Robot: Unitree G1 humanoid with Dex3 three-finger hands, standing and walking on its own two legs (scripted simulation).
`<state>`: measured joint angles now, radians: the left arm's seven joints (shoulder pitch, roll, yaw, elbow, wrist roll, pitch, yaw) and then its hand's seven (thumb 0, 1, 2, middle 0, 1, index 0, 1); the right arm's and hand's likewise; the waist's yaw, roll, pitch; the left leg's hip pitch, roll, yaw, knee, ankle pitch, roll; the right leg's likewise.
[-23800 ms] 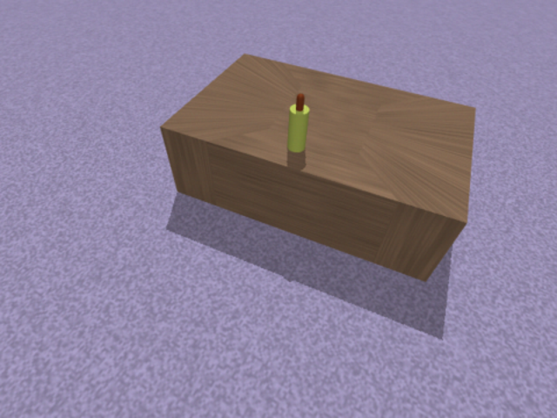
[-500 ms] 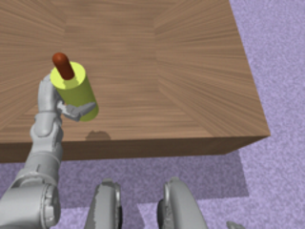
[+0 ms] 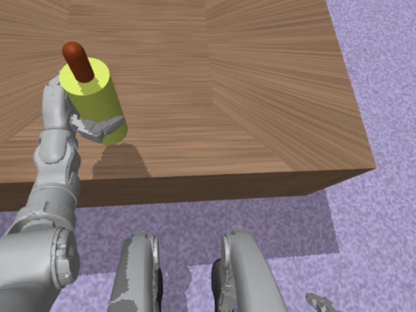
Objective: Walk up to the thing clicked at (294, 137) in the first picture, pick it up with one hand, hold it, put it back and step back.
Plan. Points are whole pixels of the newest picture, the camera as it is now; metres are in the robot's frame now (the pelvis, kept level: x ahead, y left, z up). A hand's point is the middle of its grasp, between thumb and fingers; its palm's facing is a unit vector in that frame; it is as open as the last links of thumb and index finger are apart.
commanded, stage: lower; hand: left
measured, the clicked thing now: (95, 97) +0.49 +0.18 +0.01
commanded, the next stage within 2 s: loosen in 0.42 s
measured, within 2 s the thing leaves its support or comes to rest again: rests again in 1.62 s
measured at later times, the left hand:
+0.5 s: hand (105, 121) +0.49 +0.19 -0.08, palm faces +0.08 -1.00 -0.05, open 10.2 cm
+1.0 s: hand (104, 113) +0.50 +0.19 -0.07, palm faces +0.09 -1.00 -0.03, open 11.1 cm
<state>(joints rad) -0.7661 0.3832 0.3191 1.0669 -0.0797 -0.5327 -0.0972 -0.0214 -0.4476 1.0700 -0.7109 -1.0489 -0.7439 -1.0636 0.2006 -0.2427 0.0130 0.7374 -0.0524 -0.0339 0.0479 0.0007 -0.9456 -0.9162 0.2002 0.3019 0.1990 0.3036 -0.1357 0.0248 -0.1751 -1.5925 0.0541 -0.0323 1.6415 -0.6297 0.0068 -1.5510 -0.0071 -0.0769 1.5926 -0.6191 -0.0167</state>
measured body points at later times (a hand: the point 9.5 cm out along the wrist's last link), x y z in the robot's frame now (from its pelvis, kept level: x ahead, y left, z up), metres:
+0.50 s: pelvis -0.02 +0.00 -0.07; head +0.18 +0.03 +0.33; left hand +0.48 +0.24 -0.08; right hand +0.04 -0.27 -0.20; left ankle +0.05 +0.12 -0.53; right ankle +0.05 -0.12 -0.53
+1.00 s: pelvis -0.03 +0.00 -0.08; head +0.18 +0.03 +0.32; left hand +0.49 +0.24 -0.07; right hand +0.03 -0.27 -0.21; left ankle +0.05 +0.12 -0.53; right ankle +0.05 -0.12 -0.53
